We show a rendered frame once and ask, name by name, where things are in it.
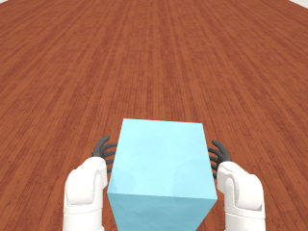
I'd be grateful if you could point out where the robot right forearm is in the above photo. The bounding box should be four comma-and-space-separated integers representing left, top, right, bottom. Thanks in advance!
217, 161, 266, 231

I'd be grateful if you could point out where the carton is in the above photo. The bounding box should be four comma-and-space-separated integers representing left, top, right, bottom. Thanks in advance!
107, 118, 218, 231

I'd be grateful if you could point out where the left robot hand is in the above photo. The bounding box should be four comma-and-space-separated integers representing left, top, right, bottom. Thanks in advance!
91, 135, 118, 173

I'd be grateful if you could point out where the robot left forearm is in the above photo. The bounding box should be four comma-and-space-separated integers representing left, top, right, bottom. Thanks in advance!
63, 157, 108, 231

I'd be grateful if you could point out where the right robot hand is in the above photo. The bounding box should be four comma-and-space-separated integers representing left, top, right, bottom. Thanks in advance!
207, 140, 232, 180

